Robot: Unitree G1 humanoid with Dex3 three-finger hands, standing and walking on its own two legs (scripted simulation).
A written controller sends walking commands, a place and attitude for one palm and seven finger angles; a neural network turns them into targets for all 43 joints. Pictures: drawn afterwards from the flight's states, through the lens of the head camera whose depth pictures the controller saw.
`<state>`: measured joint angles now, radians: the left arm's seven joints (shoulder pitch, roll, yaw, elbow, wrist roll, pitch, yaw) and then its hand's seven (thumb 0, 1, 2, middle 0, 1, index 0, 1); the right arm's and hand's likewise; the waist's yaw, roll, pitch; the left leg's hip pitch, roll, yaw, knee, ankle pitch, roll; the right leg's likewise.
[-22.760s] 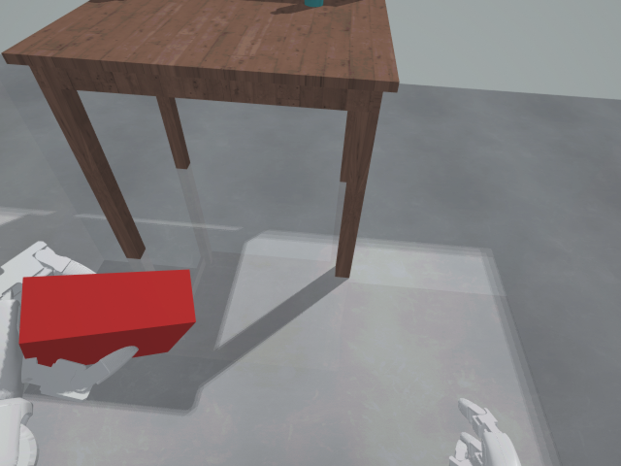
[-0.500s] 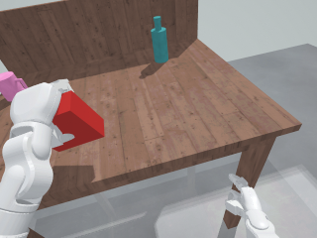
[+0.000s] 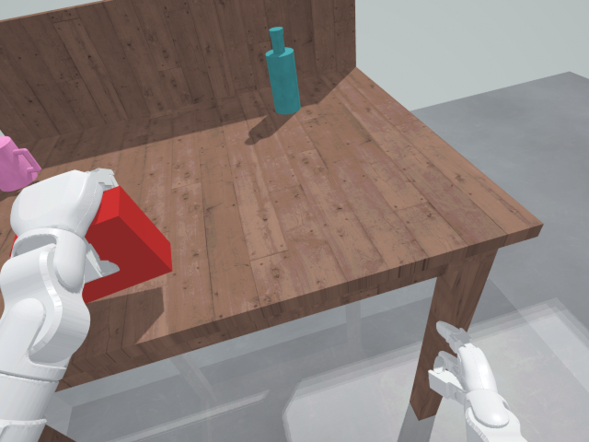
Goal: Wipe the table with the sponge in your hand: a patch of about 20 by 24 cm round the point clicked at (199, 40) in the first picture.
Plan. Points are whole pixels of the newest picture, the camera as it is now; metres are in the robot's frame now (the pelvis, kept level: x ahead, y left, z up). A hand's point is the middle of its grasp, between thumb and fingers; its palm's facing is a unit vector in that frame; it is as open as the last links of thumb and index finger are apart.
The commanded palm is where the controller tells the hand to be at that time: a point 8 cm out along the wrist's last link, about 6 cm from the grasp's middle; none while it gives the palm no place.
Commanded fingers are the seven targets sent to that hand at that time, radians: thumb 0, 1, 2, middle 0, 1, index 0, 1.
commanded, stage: move the sponge above the wiping area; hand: left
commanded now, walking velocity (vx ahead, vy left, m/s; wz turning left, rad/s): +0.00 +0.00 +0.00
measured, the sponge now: (111, 257) +0.27 +0.30 +0.15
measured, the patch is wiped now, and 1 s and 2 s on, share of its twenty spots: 0.05 0.05 0.10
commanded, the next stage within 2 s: none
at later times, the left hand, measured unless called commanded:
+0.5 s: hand (97, 235) +0.28 +0.31 +0.19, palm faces +0.13 -0.04 -0.99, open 9.6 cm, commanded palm +0.23 +0.29 +0.26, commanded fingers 0.00 0.10 1.30 -1.20 -1.60 -1.20 -1.60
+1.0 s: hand (99, 246) +0.27 +0.30 +0.18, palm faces +0.14 -0.11 -0.98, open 9.6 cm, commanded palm +0.23 +0.29 +0.27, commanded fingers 0.00 0.10 1.30 -1.20 -1.60 -1.20 -1.60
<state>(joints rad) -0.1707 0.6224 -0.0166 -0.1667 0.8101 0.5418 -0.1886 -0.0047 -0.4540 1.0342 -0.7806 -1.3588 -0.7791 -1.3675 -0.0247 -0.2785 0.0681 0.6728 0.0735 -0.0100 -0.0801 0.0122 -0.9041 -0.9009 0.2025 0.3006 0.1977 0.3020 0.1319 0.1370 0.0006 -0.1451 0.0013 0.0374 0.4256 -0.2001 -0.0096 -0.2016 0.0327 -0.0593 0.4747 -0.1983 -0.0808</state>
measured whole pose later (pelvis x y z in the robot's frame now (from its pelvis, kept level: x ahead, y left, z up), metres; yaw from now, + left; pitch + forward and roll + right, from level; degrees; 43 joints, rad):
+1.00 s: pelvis +0.00 +0.02 +0.00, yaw +1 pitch -4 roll +1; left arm -0.17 0.56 -0.10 -0.20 0.83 0.55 -0.19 -0.01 -0.45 1.04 -0.78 -1.36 -0.78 -1.37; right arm -0.01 -0.27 0.07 0.66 0.08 -0.01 -0.08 0.01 -0.90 -0.90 0.20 0.30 0.20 0.30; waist 0.16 0.12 0.01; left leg -0.14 -0.03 0.03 0.41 -0.20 0.02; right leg -0.19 0.00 -0.06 0.46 -0.20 -0.05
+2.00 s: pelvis +0.00 +0.01 +0.00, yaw +0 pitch -5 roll +1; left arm -0.09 0.64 -0.07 -0.21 0.82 0.42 -0.21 -0.01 -0.46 1.04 -0.78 -1.36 -0.78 -1.37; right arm 0.03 -0.30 0.04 0.67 0.05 -0.04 -0.10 0.01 -0.91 -0.90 0.20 0.30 0.20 0.30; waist 0.15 0.13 0.01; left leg -0.15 0.00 0.03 0.46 -0.22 0.00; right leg -0.20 0.03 -0.06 0.50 -0.22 -0.07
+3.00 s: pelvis +0.01 +0.01 +0.00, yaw +0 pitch -5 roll +1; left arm -0.16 0.64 -0.04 -0.27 0.80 0.53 -0.14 0.00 -0.46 1.04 -0.78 -1.36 -0.78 -1.37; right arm -0.01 -0.27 0.06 0.68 0.07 0.00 -0.07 0.01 -0.91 -0.90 0.20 0.30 0.20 0.30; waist 0.16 0.13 -0.02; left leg -0.11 -0.01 0.04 0.41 -0.21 0.00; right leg -0.17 0.03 -0.05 0.45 -0.20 -0.07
